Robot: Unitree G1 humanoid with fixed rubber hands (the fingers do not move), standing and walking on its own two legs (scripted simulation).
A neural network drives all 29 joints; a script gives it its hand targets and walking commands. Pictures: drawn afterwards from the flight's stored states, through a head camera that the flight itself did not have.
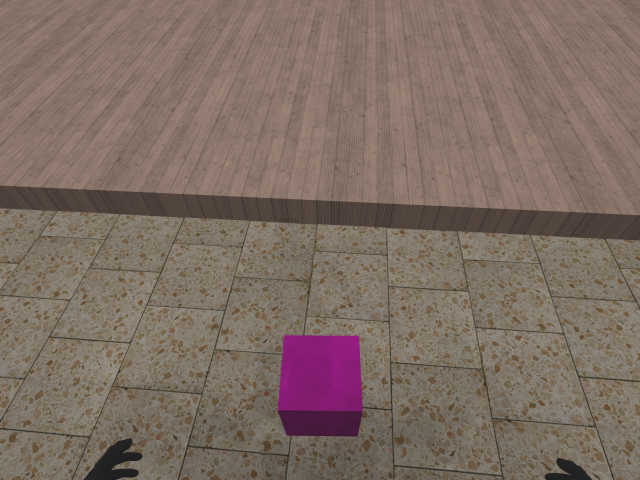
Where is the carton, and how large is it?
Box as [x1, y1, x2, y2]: [278, 335, 362, 435]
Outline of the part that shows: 284,335 278,411 286,434 357,435 362,412 358,336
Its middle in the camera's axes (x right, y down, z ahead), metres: +0.00 +0.43 +1.11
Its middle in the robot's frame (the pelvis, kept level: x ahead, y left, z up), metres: +0.44 +0.04 -0.66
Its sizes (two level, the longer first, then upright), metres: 0.210 0.200 0.250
